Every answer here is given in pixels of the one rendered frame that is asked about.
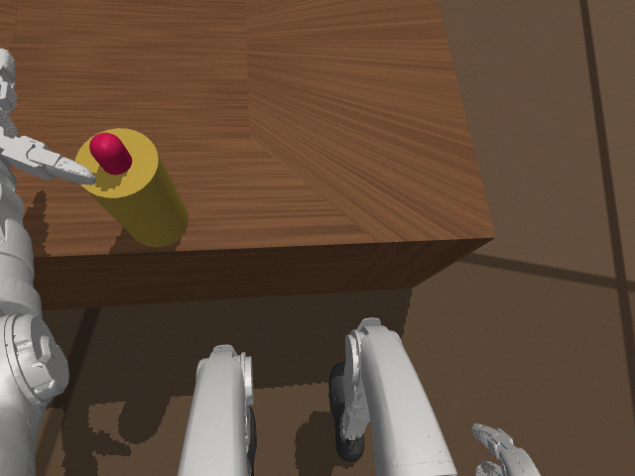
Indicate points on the left robot arm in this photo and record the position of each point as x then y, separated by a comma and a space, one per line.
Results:
33, 368

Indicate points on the right robot hand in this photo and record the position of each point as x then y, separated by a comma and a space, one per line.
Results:
514, 461

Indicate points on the right robot foot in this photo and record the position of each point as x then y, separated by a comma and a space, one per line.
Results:
348, 450

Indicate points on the bottle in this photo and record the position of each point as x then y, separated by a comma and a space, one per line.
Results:
134, 186

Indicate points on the left robot hand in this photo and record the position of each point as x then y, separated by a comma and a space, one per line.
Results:
27, 154

